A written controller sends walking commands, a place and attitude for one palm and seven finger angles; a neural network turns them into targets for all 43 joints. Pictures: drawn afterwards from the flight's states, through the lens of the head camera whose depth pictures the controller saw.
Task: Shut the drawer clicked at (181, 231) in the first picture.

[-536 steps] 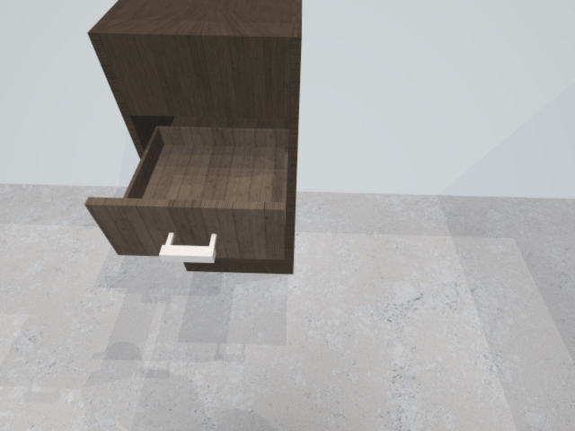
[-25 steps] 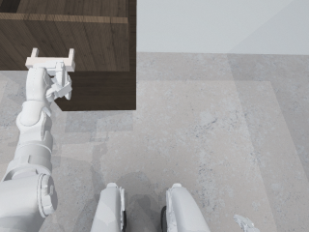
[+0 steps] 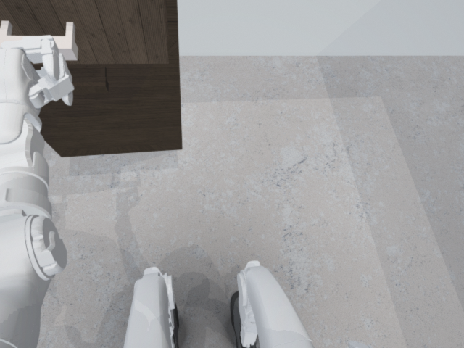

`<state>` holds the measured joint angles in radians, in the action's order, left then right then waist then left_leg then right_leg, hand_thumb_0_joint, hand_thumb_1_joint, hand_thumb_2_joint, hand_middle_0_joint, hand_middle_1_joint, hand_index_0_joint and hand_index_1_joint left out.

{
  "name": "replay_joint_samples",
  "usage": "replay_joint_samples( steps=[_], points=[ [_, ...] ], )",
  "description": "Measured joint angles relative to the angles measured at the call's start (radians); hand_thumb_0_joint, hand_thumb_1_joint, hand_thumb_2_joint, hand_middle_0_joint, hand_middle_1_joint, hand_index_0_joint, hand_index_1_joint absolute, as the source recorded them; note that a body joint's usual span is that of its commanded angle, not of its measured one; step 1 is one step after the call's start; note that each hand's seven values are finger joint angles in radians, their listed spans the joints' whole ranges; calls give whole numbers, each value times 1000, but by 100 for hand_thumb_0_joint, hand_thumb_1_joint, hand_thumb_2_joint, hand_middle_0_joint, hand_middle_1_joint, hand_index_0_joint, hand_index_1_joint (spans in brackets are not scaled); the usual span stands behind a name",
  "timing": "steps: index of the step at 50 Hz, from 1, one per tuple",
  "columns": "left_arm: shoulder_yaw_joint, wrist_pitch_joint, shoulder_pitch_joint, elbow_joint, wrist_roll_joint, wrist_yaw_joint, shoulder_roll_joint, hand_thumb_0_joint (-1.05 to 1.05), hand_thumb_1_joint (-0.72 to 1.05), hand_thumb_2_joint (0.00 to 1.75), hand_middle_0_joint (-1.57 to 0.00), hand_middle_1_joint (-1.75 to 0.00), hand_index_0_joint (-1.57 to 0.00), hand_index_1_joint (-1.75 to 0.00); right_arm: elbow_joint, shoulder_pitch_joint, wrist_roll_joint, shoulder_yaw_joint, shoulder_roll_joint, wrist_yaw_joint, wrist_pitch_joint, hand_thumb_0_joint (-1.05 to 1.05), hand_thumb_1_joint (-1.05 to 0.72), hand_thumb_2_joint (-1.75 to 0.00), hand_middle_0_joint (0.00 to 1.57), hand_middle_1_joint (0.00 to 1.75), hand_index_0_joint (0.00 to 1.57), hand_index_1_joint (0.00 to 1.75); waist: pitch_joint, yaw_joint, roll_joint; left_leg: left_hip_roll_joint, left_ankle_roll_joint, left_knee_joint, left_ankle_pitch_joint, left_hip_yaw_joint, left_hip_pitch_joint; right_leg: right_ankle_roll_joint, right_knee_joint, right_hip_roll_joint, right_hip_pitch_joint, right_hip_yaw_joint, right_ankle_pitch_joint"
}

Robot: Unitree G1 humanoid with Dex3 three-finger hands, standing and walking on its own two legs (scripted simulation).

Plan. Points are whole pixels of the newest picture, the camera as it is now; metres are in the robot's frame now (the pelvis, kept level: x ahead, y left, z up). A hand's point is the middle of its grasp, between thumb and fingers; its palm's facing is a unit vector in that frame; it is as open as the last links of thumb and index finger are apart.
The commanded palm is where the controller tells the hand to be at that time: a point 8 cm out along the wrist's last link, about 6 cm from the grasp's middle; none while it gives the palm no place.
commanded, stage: push the drawer shut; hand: left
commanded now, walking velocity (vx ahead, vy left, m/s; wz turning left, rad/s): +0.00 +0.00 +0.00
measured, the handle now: (38, 38) +0.61 +0.26 +0.05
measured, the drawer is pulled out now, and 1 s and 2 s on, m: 0.08 0.00 0.00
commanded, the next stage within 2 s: pull the fist back off the drawer in 0.92 s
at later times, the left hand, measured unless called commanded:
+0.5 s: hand (68, 44) +0.59 +0.22 +0.05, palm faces +0.06 -1.00 -0.04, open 3.4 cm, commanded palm +0.60 +0.23 +0.05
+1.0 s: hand (60, 32) +0.61 +0.23 +0.05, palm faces +0.05 -1.00 -0.06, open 3.5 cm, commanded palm +0.66 +0.21 +0.05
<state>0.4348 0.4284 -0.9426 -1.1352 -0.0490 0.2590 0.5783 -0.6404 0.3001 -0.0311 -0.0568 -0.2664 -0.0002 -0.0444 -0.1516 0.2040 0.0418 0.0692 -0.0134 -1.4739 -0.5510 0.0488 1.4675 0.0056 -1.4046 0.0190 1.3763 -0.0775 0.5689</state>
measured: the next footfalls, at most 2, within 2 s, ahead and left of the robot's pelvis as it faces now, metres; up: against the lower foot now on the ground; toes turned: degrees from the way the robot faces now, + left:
none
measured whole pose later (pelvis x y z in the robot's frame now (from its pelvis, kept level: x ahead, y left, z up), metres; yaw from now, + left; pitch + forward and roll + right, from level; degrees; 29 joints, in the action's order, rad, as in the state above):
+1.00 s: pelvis -0.01 +0.00 -0.02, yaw -3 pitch +37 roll -10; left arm 0.40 0.24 -1.36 -1.28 0.09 0.26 0.87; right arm -0.62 0.35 -0.07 -0.14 -0.25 0.00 -0.05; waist -0.11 0.33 0.04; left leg 0.08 -0.02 -1.56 -0.55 0.10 1.66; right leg 0.01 -1.45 0.03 1.54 -0.12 0.55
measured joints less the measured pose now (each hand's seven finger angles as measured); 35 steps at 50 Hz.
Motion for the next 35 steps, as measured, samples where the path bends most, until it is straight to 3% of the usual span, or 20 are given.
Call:
replay_joint_samples(
  steps=[16, 29, 35],
  points=[
    [9, -58, -154, -68, 56, -32, 84, 7, 81, 90, -140, -160, -140, -160, 3, 21, -19, -23, 7, 13, -14, 1, -91, -89, 20, 30, 20, 30, 14, 44, 5, 1, -4, -21, 0, 11, 65, 4, -7, 3, 55, -9, -6],
    [29, -120, -292, -110, 108, -16, 202, 7, 81, 90, -140, -160, -140, -160, 22, 38, -26, -46, 9, 15, -25, 0, -91, -89, 20, 30, 20, 30, 29, 95, 10, 12, -3, -58, -10, 27, 137, 2, -31, 15, 121, -21, -2],
    [39, -143, -314, -96, 121, 5, 227, 7, 77, 90, -140, -160, -140, -160, 24, 53, -28, -54, 18, 19, -33, 0, -91, -89, 20, 30, 20, 30, 37, 99, 8, 15, -2, -63, -12, 30, 149, 2, -32, 19, 132, -23, -3]
  ],
)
